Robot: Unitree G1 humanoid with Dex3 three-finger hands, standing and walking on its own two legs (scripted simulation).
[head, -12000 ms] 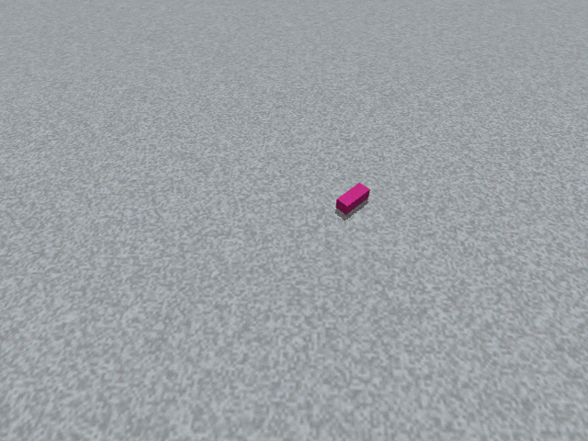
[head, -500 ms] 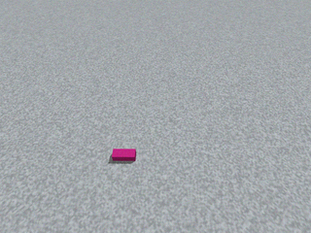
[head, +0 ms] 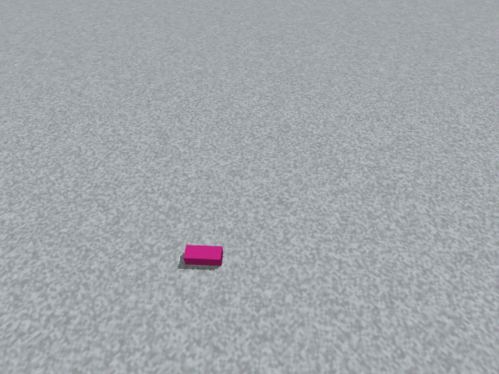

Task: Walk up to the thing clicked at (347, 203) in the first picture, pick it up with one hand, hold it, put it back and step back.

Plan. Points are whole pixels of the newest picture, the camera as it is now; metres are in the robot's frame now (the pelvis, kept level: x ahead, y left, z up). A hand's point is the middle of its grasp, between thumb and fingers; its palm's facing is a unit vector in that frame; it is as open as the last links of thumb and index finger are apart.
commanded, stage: walk up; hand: left
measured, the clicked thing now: (203, 255) +0.72 +0.25 -0.75
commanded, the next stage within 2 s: none
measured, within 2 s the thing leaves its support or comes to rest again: neither
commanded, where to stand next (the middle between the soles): +0.35 +0.02 m, yaw -1 degrees
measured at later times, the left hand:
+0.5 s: hand (96, 345) +0.20 +0.32 -0.16, palm faces -0.10 -0.93 -0.35, open 7.4 cm
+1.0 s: hand (157, 271) +0.36 +0.24 -0.16, palm faces -0.06 -0.93 -0.36, open 7.4 cm
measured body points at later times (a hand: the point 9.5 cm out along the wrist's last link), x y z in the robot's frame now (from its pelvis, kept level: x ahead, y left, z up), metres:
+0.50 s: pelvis +0.14 +0.04 -0.01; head +0.16 +0.05 +0.44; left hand +0.21 +0.36 -0.13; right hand +0.16 -0.28 -0.12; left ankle +0.11 +0.17 -0.75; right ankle +0.25 -0.11 -0.72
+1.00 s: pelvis +0.27 -0.01 -0.02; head +0.31 -0.02 +0.42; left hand +0.36 +0.29 -0.14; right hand +0.33 -0.33 -0.14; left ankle +0.35 +0.10 -0.74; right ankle +0.28 -0.11 -0.75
